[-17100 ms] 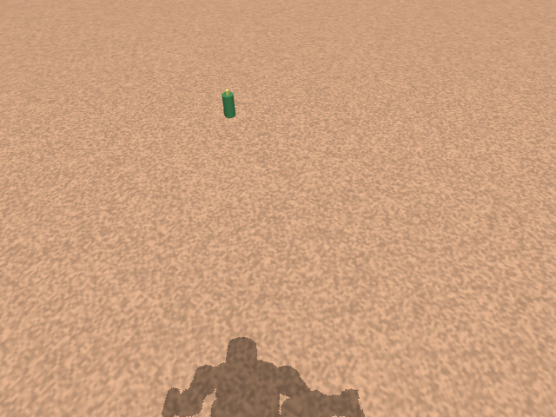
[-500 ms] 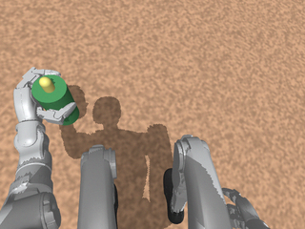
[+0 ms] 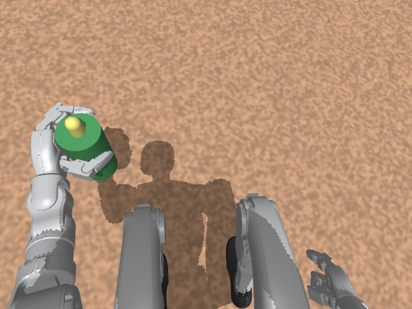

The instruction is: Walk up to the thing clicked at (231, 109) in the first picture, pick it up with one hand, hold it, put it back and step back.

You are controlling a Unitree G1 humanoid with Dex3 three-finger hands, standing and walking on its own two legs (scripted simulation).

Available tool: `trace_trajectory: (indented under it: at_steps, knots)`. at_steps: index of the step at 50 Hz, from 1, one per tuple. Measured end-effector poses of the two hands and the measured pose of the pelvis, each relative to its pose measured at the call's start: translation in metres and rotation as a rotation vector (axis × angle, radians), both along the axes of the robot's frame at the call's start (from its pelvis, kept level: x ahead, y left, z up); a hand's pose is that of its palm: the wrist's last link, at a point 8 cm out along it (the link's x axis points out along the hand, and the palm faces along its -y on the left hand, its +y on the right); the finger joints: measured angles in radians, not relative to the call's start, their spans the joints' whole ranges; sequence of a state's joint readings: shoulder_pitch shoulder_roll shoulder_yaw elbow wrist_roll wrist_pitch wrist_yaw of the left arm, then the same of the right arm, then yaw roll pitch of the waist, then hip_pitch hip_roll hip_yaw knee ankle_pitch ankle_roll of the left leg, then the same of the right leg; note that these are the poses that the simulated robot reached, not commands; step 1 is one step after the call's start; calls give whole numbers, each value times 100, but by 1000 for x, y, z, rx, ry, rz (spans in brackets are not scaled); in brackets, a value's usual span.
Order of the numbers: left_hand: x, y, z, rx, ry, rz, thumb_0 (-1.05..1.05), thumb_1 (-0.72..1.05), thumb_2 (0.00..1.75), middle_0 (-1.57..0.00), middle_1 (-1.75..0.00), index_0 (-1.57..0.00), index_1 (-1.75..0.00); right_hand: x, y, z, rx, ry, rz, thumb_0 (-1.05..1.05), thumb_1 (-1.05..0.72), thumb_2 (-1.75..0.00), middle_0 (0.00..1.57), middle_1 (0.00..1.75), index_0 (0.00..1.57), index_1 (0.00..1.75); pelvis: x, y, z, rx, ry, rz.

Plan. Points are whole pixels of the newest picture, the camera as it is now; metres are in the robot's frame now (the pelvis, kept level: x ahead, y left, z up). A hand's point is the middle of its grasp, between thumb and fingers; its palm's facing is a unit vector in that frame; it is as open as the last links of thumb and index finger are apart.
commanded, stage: lift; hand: left
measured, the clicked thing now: (88, 146) +0.42 +0.21 -0.05
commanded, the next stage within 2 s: hold in 1.68 s
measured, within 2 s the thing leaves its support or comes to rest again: neither
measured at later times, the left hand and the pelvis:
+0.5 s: hand (39, 103) +0.40 +0.19 +0.15, palm faces +0.14 -0.99 -0.05, open 10.2 cm; pelvis +0.03 +0.00 +0.15, yaw +1 degrees
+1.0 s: hand out of the picture +0.39 +0.19 +0.25, palm faces +0.14 -0.99 -0.04, open 10.2 cm; pelvis +0.05 +0.00 +0.24, yaw +2 degrees
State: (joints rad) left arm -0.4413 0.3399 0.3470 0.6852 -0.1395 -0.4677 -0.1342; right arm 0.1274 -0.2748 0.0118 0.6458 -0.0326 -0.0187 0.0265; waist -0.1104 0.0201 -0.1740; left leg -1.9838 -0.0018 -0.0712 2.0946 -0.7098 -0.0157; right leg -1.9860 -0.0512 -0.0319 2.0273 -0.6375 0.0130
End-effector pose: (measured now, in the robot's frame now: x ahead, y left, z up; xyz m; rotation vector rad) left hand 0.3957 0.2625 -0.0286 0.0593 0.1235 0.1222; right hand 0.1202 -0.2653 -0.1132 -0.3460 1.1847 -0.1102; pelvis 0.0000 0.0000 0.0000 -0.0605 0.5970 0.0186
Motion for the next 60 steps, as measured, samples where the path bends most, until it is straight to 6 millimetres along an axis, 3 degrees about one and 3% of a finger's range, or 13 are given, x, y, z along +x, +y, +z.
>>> trace_trajectory:
  at_steps: [10,20,29,38,48,60]
  knots:
    - [-18,-6,55,3,29,-3,-1,-42,113,-70,-102,-72,-102,30,9,51,20,-93,-1,0,-94,-90,21,30,20,30,8,1,49,3,-12,3]
    - [-23,-13,141,-17,16,44,-1,-42,113,-70,-102,-71,-103,55,21,122,43,-174,-8,0,-92,-90,21,30,20,30,25,2,116,5,-72,7]
    - [-25,-21,212,-38,-8,32,-1,-41,113,-70,-102,-71,-103,62,27,187,48,-227,-28,0,-91,-90,21,30,20,30,38,4,174,9,-163,8]
    - [-29,-19,245,-34,3,25,-1,-42,113,-70,-102,-71,-102,60,25,228,39,-229,-16,1,-90,-90,21,30,20,30,44,4,210,14,-231,10]
    - [-37,-22,273,-31,11,26,-1,-42,113,-70,-102,-72,-102,63,31,251,54,-216,5,1,-92,-90,21,30,20,30,52,4,237,21,-286,17]
    - [-28,-30,310,-33,-8,30,-1,-42,113,-70,-102,-72,-102,70,37,277,66,-235,2,1,-91,-90,21,30,20,30,62,2,263,28,-353,19]
